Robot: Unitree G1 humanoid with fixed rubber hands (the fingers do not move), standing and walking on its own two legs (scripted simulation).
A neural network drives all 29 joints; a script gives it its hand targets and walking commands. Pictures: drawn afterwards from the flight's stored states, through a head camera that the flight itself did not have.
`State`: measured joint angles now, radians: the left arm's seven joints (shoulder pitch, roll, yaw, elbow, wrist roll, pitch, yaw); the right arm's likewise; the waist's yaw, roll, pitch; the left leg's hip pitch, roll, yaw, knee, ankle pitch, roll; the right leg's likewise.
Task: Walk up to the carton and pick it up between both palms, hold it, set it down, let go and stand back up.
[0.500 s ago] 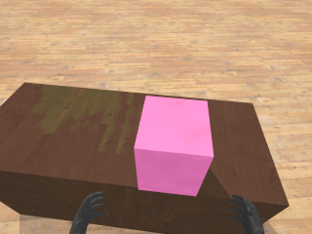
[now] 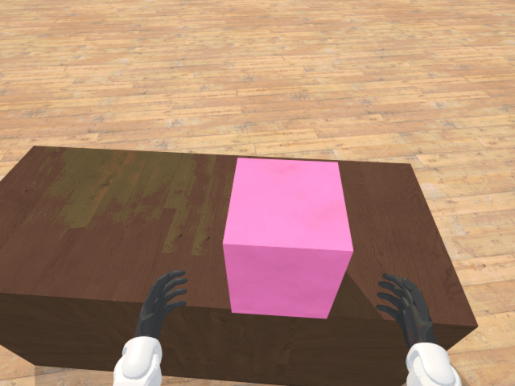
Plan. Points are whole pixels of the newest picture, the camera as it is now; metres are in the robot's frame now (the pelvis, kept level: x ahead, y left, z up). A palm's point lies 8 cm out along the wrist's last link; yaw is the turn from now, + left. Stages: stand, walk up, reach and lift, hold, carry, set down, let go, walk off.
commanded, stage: reach and lift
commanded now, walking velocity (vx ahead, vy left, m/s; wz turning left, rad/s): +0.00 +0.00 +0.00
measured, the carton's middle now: (283, 239) +0.43 -0.02 -0.05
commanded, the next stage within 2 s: none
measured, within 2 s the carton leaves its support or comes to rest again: neither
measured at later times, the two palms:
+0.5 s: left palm (160, 251) +0.34 +0.19 +0.04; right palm (418, 264) +0.32 -0.23 +0.04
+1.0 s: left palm (170, 195) +0.41 +0.18 +0.10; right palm (414, 207) +0.39 -0.22 +0.10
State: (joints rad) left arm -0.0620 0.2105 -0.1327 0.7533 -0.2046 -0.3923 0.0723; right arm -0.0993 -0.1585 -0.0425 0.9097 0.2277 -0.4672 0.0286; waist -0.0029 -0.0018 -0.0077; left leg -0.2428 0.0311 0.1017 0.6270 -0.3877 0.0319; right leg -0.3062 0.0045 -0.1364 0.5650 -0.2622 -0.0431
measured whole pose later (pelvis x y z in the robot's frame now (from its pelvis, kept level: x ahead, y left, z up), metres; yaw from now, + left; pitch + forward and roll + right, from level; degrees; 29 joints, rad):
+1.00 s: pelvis -0.01 -0.01 +0.01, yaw +0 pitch +9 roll -1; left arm -0.76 0.26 0.02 0.94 -0.19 0.04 0.04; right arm -0.71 -0.26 -0.04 0.93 0.27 -0.02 -0.07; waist -0.02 0.02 -0.10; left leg -0.38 0.03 0.11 0.50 -0.28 0.03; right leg -0.43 0.01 -0.13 0.41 -0.14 -0.05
